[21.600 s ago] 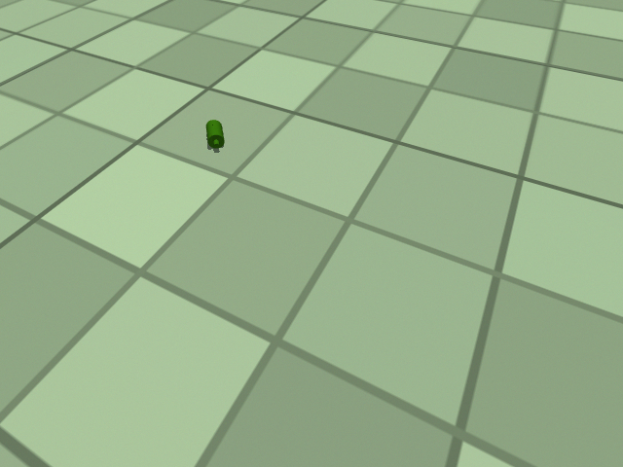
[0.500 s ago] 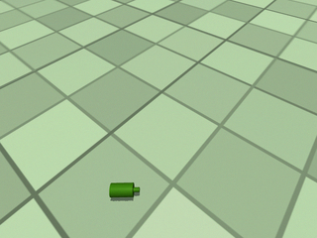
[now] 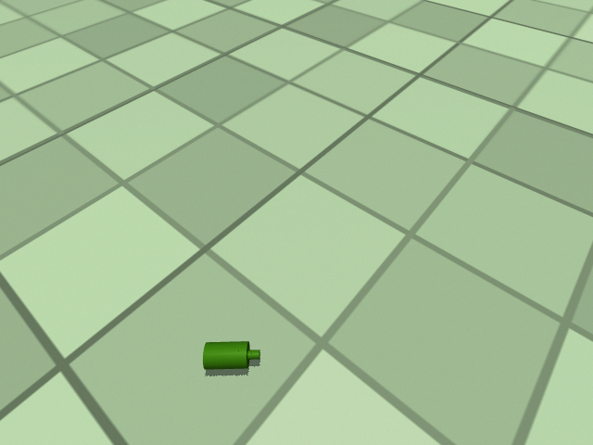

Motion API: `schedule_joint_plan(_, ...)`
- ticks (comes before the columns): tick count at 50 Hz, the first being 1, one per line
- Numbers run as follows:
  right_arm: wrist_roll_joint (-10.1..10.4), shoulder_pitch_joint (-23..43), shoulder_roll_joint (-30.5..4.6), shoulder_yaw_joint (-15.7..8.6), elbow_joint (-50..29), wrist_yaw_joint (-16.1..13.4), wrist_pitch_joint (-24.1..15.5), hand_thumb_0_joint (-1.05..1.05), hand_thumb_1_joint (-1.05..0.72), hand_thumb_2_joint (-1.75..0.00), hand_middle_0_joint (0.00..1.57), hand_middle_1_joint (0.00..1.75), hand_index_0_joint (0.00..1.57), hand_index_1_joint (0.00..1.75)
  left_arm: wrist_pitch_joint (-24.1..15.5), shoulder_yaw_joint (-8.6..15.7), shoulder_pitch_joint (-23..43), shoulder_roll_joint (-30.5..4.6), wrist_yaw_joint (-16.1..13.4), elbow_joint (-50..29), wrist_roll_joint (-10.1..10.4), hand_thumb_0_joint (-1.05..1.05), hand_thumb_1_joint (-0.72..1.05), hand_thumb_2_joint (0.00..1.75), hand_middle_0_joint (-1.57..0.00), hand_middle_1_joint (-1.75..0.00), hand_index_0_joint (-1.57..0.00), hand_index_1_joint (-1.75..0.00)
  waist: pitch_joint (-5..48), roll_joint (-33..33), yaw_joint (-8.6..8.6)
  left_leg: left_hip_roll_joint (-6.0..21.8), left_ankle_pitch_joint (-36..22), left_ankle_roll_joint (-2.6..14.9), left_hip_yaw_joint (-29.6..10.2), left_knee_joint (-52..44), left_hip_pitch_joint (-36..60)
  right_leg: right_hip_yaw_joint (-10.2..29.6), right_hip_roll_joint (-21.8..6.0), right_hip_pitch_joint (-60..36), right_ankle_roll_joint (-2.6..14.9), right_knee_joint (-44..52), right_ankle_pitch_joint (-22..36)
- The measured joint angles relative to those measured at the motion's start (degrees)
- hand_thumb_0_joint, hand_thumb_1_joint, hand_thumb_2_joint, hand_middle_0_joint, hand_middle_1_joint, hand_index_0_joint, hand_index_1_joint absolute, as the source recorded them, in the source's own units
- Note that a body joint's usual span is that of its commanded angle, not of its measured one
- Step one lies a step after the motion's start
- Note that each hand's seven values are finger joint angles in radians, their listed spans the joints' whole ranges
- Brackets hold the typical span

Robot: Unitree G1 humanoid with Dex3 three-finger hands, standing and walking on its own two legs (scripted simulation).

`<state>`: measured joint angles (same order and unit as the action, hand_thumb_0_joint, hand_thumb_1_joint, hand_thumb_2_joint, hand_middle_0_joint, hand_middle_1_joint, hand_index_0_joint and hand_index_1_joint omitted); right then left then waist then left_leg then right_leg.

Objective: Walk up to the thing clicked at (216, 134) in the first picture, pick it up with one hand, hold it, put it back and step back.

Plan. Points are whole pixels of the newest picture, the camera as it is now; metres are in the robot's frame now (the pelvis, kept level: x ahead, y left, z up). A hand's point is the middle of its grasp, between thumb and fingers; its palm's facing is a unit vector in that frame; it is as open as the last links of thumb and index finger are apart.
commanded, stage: stand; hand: left
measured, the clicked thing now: (232, 355) +0.49 +0.24 -0.74
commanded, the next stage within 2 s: none
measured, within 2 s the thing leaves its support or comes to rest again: neither
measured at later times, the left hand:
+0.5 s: hand out of the picture +0.07 +0.26 -0.16, palm faces -0.04 -0.94 -0.35, open 7.3 cm
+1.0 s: hand out of the picture +0.07 +0.26 -0.16, palm faces -0.04 -0.94 -0.35, open 7.3 cm
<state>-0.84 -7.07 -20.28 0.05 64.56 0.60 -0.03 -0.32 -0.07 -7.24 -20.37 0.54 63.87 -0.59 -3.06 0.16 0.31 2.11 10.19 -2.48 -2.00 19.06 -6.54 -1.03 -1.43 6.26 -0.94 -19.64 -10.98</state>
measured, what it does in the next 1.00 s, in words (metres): stands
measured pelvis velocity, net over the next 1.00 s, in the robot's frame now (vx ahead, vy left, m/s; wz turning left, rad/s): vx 0.00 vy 0.00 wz -0.01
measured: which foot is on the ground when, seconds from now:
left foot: down 0.00-1.00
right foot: down 0.00-1.00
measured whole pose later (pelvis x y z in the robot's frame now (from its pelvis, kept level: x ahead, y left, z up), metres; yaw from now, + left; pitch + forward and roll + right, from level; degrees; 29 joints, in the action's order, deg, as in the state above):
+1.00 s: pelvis +0.00 +0.00 +0.00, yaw +0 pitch -2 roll +0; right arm -0.8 -6.9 -20.2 -0.1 64.2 0.6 0.0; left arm -0.3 -0.2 -7.7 -20.5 0.4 63.4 -0.7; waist -3.0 0.0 0.2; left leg 1.9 10.7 -2.1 -1.4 19.3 -6.5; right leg -0.5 -1.7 6.2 -1.3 -19.6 -11.2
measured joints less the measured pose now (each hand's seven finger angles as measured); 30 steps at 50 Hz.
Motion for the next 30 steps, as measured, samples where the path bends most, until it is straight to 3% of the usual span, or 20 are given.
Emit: schedule_joint_plan(30,0.0,0.1,0.1,-0.1,-0.4,0.0,0.0,0.0,-0.9,-0.9,0.21,0.3,0.2,0.3,0.0,-0.1,-0.3,-0.1,-0.1,-0.3,-0.1,0.0,0.91,0.9,-0.21,-0.3,-0.21,-0.3,0.1,-0.1,-0.09,-0.2,0.3,0.26,0.4,0.2,0.2,0.4,-0.2,-0.1,-0.26,0.0,-0.1)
